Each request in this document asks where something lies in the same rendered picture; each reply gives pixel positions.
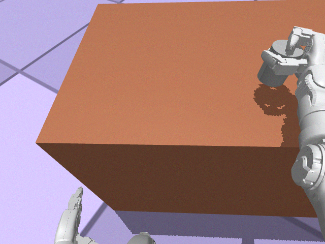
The right robot hand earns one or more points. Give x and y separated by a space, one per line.
314 53

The can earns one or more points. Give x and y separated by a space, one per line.
266 75

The left robot hand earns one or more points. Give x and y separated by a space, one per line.
67 229

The right robot arm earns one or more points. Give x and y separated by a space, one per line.
308 171

